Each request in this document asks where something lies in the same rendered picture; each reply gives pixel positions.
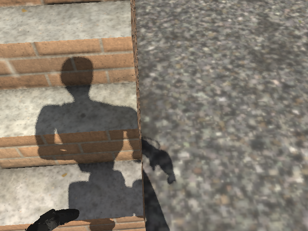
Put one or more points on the stairs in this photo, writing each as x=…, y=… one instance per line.
x=70, y=114

